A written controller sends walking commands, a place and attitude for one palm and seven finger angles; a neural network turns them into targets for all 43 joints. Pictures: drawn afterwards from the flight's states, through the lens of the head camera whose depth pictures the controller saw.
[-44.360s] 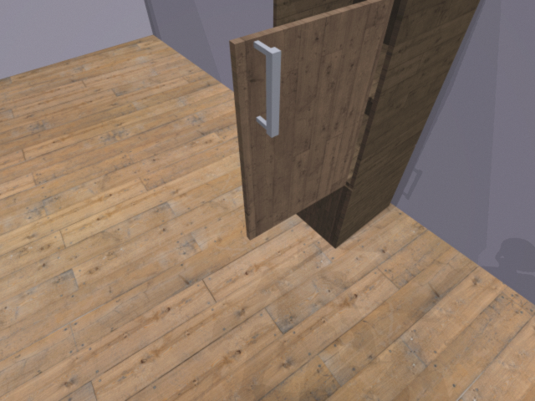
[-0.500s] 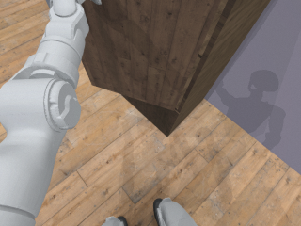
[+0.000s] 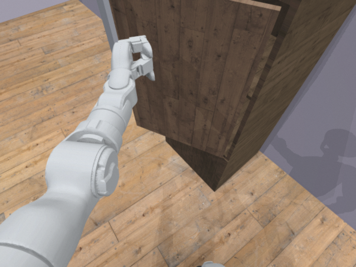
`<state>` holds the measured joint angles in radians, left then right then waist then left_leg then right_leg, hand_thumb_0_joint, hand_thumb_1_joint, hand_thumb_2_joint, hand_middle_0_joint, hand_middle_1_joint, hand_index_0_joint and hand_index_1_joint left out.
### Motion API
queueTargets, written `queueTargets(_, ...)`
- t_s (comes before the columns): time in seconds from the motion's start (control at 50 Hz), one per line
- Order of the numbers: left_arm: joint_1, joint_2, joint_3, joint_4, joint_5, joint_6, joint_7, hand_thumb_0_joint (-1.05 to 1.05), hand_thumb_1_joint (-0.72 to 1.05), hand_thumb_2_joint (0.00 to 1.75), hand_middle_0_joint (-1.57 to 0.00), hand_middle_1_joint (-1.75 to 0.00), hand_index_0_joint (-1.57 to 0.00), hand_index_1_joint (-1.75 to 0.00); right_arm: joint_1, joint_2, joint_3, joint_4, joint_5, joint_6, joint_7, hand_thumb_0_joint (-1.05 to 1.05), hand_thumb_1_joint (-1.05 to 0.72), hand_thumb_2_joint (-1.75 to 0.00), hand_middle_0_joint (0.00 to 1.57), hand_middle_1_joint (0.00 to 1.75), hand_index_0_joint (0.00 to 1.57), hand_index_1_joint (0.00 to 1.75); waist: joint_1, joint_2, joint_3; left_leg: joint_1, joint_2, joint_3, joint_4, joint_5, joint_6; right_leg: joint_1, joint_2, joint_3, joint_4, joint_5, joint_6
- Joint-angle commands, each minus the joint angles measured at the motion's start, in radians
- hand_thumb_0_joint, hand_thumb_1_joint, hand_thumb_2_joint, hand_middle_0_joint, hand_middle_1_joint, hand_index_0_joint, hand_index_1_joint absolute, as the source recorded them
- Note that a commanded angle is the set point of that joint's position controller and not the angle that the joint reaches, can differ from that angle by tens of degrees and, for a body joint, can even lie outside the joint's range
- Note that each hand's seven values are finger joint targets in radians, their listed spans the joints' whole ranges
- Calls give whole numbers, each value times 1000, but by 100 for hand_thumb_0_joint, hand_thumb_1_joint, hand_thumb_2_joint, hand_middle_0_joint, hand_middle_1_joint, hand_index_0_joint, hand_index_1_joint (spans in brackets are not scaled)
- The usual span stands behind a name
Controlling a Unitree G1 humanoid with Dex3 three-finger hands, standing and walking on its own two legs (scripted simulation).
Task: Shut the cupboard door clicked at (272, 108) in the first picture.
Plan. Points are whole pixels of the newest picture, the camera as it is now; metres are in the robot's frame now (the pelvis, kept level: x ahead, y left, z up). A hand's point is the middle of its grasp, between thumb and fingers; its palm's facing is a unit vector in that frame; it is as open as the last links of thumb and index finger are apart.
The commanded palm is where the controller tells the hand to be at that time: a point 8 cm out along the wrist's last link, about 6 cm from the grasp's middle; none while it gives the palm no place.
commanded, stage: pull the fist back off the door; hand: left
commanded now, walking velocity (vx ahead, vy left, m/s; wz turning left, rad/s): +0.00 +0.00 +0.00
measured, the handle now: (114, 21) +0.67 +0.09 +0.17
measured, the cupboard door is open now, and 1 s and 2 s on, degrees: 26 26 26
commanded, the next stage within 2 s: draw the hand back to the body in 0.16 s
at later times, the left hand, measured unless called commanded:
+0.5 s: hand (126, 67) +0.49 +0.06 +0.17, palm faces +0.02 -1.00 -0.07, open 3.1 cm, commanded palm +0.43 +0.10 +0.18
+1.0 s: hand (59, 159) +0.30 +0.16 +0.16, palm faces +0.13 -0.98 -0.17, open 3.1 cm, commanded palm +0.26 +0.21 +0.19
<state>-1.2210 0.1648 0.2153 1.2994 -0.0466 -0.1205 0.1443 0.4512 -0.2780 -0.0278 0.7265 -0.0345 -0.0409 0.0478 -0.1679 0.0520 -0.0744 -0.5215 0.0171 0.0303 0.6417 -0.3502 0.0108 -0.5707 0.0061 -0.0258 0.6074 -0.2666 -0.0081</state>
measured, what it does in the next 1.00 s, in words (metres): stands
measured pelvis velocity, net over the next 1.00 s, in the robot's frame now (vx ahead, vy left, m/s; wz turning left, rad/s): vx -0.01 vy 0.00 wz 0.02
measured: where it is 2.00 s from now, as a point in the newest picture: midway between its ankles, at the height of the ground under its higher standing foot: outside the picture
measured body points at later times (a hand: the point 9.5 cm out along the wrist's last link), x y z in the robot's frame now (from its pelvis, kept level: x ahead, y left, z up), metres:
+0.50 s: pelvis +0.00 +0.00 +0.00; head +0.04 -0.02 +0.45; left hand +0.48 +0.11 +0.18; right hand -0.01 -0.25 -0.13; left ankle -0.03 +0.11 -0.72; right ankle +0.01 -0.11 -0.72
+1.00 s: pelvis -0.01 +0.00 +0.02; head -0.04 -0.02 +0.47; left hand +0.28 +0.21 +0.17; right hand +0.21 -0.20 -0.04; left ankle -0.03 +0.11 -0.72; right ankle +0.01 -0.12 -0.72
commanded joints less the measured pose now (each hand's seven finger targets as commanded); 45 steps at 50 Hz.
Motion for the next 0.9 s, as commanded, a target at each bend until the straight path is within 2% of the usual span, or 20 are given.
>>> queueTargets(0.0, -778, 111, -25, -529, -37, -208, 28, 0, 90, 90, -130, -150, -130, -150, 99, -113, -38, -56, 3, -71, -29, 0, -90, -90, 20, 30, 20, 30, -47, 22, -507, 297, -34, -22, -34, 313, 1, 227, 28, 2, -35, 364, -4)
queueTargets(0.06, -659, 69, -81, -471, 20, -265, 55, 0, 90, 90, -130, -150, -130, -150, 97, -106, -35, -23, -7, -96, -21, 0, -90, -90, 20, 30, 20, 30, -42, 23, -478, 317, -23, -43, -19, 377, -13, 150, 29, -21, 3, 347, -5)
queueTargets(0.12, -513, 129, -39, -191, 83, -173, 74, 0, 90, 90, -130, -150, -130, -150, 120, -129, -37, -2, -6, -74, -20, 0, -90, -90, 20, 30, 20, 30, -47, -138, -345, 155, -31, -33, -49, 260, -2, 168, 23, -26, -14, 288, -1)
queueTargets(0.14, -493, 125, -36, -133, 89, -127, 77, 0, 90, 90, -130, -150, -130, -150, 102, -135, -33, -12, 4, -64, -19, 0, -90, -90, 20, 30, 20, 30, -47, -141, -313, 122, -33, -23, -60, 217, -2, 153, 18, -19, -24, 268, -1)
queueTargets(0.22, -509, 149, 45, -96, 17, -18, 75, 0, 90, 90, -130, -150, -130, -150, 92, -142, -26, -46, 7, -34, -32, 0, -90, -90, 20, 30, 20, 30, -22, -177, -335, 107, -41, -16, -82, 214, 1, 221, 18, -14, -45, 288, -5)
queueTargets(0.26, -595, 154, 58, -183, -17, -51, 64, 0, 90, 90, -130, -150, -130, -150, 80, -136, -20, -60, 1, -42, -35, 0, -90, -90, 20, 30, 20, 30, -36, -168, -366, 127, -42, -13, -68, 237, 4, 231, 18, -4, -45, 320, 0)
queueTargets(0.34, -356, 294, 156, -427, 9, -238, 31, 0, 90, 90, -130, -150, -130, -150, 61, -113, -22, -117, -7, -69, -31, 0, -90, -90, 20, 30, 20, 30, 85, -84, -549, 189, -44, 8, -48, 396, 2, 380, 18, 9, 10, 475, -14)
queueTargets(0.38, -184, 269, 110, -483, 52, -271, 4, 0, 90, 90, -130, -150, -130, -150, 50, -103, -27, -132, -1, -71, -23, 0, -90, -90, 20, 30, 20, 30, 107, -95, -544, 178, -37, 21, -47, 434, 5, 407, 18, 7, 20, 519, -16)
queueTargets(0.44, 22, 200, 19, -570, 66, -190, -59, 0, 90, 90, -130, -150, -130, -150, 4, -110, -39, -157, 36, -57, -18, 0, -90, -90, 20, 30, 20, 30, 117, -105, -442, 181, -21, 39, -84, 413, 5, 415, 19, -1, -18, 504, -16)
queueTargets(0.52, 37, 91, -63, -906, -107, -15, -170, 0, 90, 90, -130, -150, -130, -150, -118, -98, -40, -215, 88, -47, -60, 0, -90, -90, 20, 30, 20, 30, 117, -99, -418, 298, -21, 44, -129, 382, 16, 481, 24, -6, -93, 477, -9)
queueTargets(0.56, 0, 101, -73, -1041, -148, 29, -193, 0, 90, 90, -130, -150, -130, -150, -167, -86, -29, -209, 95, -63, -86, 0, -90, -90, 20, 30, 20, 30, 118, -62, -366, 338, -18, 29, -145, 343, 21, 452, 26, -6, -123, 414, -7)
queueTargets(0.58, -2, 87, -92, -1081, -149, 38, -193, 0, 90, 90, -130, -150, -130, -150, -180, -79, -20, -208, 94, -75, -95, 0, -90, -90, 20, 30, 20, 30, 113, -79, -326, 344, -18, 19, -156, 313, 24, 428, 27, -11, -136, 366, -4)
queueTargets(0.62, 31, 88, -124, -1169, -127, 34, -179, 0, 90, 90, -130, -150, -130, -150, -203, -72, -10, -202, 91, -91, -108, 0, -90, -90, 20, 30, 20, 30, 114, -24, -264, 372, -17, 8, -171, 289, 23, 397, 24, -15, -147, 294, -7)
queueTargets(0.66, 155, 86, -124, -1155, -107, 48, -168, 0, 90, 90, -130, -150, -130, -150, -232, -66, 2, -196, 88, -105, -110, 0, -90, -90, 20, 30, 20, 30, 137, -7, -228, 373, -21, -3, -183, 272, 16, 383, 22, -22, -145, 257, -12)
queueTargets(0.72, 357, 105, -94, -1080, -112, 125, -179, 0, 90, 90, -122, -141, -122, -141, -281, -76, 14, -203, 95, -93, -112, 0, -90, -90, 20, 30, 20, 30, 165, -92, -156, 338, -26, -7, -205, 211, 12, 389, 13, -27, -161, 186, -11)
queueTargets(0.76, 433, 110, -86, -1107, -119, 190, -200, 0, 90, 90, -116, -135, -116, -135, -331, -72, 27, -228, 101, -77, -113, 0, -90, -90, 20, 30, 20, 30, 186, -92, -125, 319, -32, -6, -221, 177, 10, 399, 4, -25, -168, 154, -10)
queueTargets(0.78, 458, 116, -148, -1286, -60, 74, -150, 0, 90, 90, -113, -132, -113, -132, -335, -42, 29, -258, 84, -83, -111, 0, -90, -90, 20, 30, 20, 30, 153, -92, -45, 326, -30, 1, -255, 173, 10, 382, -10, -1, -210, 111, 2)
queueTargets(0.8, 593, 141, -101, -1218, -48, 45, -122, 0, 90, 90, -111, -129, -111, -129, -340, -51, 24, -244, 74, -72, -111, 0, -90, -90, 20, 30, 20, 30, 162, -152, -27, 318, -26, -1, -256, 157, 11, 390, -6, -3, -216, 93, 4)
queueTargets(0.82, 685, 153, -88, -1232, -51, 38, -115, 0, 90, 90, -108, -126, -108, -126, -349, -54, 26, -253, 76, -59, -110, 0, -90, -90, 20, 30, 20, 30, 180, -160, -27, 303, -24, -4, -262, 158, 12, 419, -11, 2, -224, 91, 3)
queueTargets(0.88, 763, 188, -75, -1417, -40, 14, -107, 0, 90, 90, -100, -117, -100, -117, -374, -38, 34, -282, 73, -23, -107, 0, -90, -90, 20, 30, 20, 30, 183, -128, -72, 341, -17, 1, -274, 198, 12, 478, -18, 8, -230, 144, 3)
